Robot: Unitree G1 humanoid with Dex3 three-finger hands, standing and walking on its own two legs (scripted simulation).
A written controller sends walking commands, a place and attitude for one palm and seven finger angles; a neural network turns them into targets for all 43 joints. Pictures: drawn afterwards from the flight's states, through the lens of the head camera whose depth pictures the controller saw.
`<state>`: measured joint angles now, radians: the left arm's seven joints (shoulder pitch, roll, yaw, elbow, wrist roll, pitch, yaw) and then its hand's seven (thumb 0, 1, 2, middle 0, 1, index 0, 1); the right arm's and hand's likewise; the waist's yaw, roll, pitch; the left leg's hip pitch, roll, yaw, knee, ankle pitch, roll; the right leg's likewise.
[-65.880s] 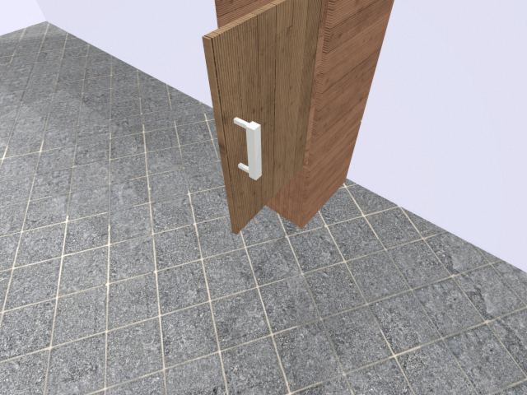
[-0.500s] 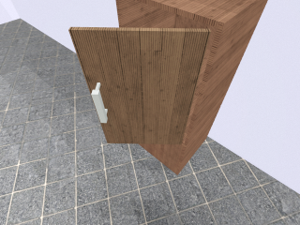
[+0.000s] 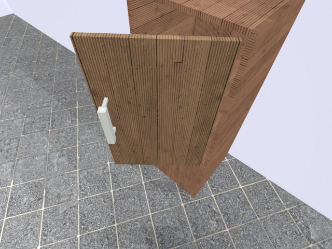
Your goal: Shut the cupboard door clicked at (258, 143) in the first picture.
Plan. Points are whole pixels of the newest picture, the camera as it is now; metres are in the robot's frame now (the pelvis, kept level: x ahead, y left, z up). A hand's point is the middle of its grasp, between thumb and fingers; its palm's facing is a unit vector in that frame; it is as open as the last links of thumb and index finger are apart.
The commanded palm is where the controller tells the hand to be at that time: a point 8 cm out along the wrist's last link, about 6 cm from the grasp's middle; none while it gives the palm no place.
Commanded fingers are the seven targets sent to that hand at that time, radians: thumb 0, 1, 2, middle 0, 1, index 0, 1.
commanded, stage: come to a stop and stand still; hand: left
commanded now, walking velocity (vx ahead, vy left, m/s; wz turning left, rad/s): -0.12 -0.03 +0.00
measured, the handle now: (108, 121) +0.46 +0.21 -0.01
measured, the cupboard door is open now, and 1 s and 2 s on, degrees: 40 40 40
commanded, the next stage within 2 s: look again from close up in 0.70 s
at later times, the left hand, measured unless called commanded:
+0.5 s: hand out of the picture -0.01 +0.20 -0.16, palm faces -0.01 -0.96 -0.27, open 7.4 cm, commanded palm none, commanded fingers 0.00 0.90 0.90 -0.20 -0.30 -0.20 -0.30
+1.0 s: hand out of the picture +0.00 +0.18 -0.17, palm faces -0.02 -0.97 -0.24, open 7.4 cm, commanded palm none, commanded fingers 0.00 0.90 0.90 -0.20 -0.30 -0.20 -0.30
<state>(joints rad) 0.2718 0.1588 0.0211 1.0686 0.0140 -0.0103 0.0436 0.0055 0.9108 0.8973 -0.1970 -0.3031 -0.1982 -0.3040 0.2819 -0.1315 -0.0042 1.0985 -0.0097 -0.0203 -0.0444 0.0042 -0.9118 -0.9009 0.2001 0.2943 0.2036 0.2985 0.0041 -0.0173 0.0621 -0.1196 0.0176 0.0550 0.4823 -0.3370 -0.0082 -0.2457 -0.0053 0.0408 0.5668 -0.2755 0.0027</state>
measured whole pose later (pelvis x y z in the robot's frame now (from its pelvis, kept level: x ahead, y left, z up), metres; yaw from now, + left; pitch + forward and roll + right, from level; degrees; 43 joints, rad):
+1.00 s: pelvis -0.03 -0.01 +0.00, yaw +0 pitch +0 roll +1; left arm 0.21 0.20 -0.01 1.09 0.01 -0.02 0.02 0.00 0.90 0.90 -0.20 -0.30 -0.20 -0.30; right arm 0.28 -0.20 0.00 1.10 -0.02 -0.02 -0.02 0.01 -0.91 -0.90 0.20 0.29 0.20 0.30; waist -0.01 0.00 0.05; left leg -0.15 0.02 0.06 0.44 -0.28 -0.02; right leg -0.27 0.00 0.04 0.51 -0.23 -0.01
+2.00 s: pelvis -0.10 -0.01 -0.11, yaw +5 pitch +13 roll -2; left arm 0.26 0.24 0.11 -0.01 -0.28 -0.40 -0.33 0.01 0.90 0.90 -0.61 -0.75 -0.61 -0.75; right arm 0.20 -0.22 0.05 0.52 0.03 -0.27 -0.07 0.01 -0.91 -0.90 0.20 0.30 0.21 0.30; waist 0.04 0.03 -0.11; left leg -0.97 0.00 -0.06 1.29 -0.55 -0.02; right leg -0.99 -0.03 -0.07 1.23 -0.47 -0.01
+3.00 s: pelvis -0.05 -0.02 -0.08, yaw +5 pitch +13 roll -1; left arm 0.37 0.26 0.18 -0.07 -0.31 -0.29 -0.32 0.01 0.90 0.90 -1.29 -1.50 -1.29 -1.50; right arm 0.29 -0.25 0.02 0.47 0.02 -0.17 -0.07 0.01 -0.91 -0.90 0.20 0.30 0.21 0.30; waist 0.01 0.04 -0.14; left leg -0.79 0.02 -0.06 1.12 -0.55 -0.03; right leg -0.82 -0.01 -0.07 1.07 -0.48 -0.02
